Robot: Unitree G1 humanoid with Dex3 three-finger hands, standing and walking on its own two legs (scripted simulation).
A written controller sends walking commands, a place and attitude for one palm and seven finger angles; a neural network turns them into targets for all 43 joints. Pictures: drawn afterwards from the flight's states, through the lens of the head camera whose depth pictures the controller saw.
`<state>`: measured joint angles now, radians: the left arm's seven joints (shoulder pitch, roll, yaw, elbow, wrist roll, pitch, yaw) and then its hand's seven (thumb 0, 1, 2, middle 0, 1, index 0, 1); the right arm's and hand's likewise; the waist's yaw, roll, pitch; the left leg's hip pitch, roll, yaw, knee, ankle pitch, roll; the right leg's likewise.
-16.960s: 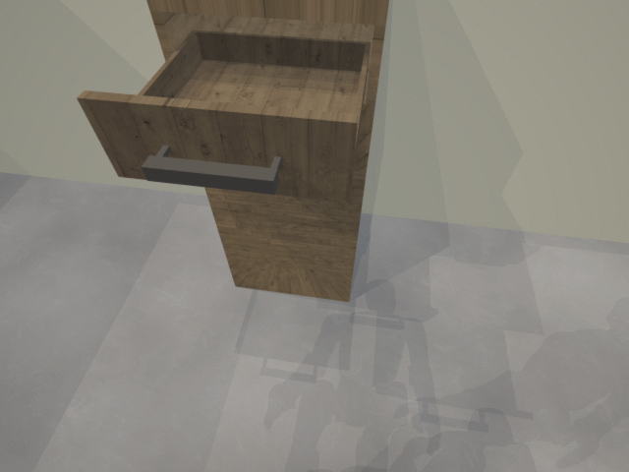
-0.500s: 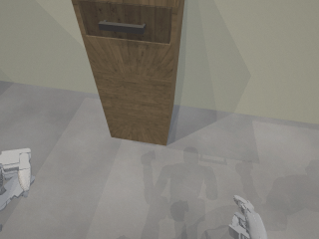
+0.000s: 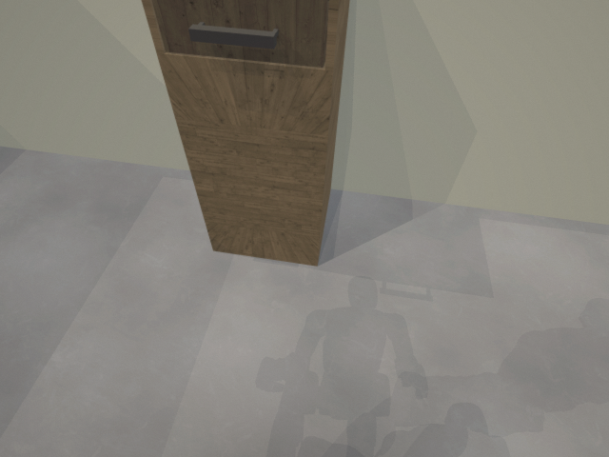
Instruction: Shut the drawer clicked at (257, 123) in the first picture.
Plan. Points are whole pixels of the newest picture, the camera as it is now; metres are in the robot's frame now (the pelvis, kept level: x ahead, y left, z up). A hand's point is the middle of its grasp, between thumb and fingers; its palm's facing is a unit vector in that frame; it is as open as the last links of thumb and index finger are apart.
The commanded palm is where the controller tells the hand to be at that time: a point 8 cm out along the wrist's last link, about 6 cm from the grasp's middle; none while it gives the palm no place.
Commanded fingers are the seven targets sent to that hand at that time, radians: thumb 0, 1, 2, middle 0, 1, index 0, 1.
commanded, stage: let the arm hang, fingers relaxed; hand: left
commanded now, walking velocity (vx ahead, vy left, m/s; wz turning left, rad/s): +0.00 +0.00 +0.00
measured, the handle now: (235, 32) +0.91 +0.18 +0.13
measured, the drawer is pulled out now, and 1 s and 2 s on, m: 0.00 0.00 0.00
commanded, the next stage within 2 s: look to check the result in 0.82 s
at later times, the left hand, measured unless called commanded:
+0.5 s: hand out of the picture +0.01 +0.20 -0.15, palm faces +0.02 -0.96 -0.28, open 6.9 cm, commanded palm none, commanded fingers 0.00 0.90 0.90 -0.20 -0.30 -0.20 -0.30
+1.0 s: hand out of the picture +0.05 +0.17 -0.16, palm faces +0.02 -0.97 -0.24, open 7.3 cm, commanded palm none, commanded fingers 0.00 0.90 0.90 -0.20 -0.30 -0.20 -0.30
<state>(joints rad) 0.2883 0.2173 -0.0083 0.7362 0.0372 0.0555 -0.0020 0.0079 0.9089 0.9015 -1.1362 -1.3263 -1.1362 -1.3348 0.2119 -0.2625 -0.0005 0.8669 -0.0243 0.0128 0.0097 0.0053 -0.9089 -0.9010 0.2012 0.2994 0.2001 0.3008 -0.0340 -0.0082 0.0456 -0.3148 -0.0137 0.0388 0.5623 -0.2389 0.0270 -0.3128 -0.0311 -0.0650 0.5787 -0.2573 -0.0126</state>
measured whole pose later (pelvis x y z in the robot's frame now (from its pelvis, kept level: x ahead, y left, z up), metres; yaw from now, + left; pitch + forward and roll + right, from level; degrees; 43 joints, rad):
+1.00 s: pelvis +0.03 -0.02 +0.01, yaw +0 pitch -2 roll +0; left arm 0.22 0.18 0.02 1.15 0.01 -0.01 0.02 0.00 0.91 0.90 -0.20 -0.30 -0.20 -0.30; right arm 0.25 -0.18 -0.01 1.13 -0.02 0.01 -0.03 0.00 -0.91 -0.90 0.20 0.30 0.20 0.30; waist -0.01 0.03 0.06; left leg -0.17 0.01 0.02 0.38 -0.19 -0.01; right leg -0.16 0.00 -0.08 0.39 -0.21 -0.04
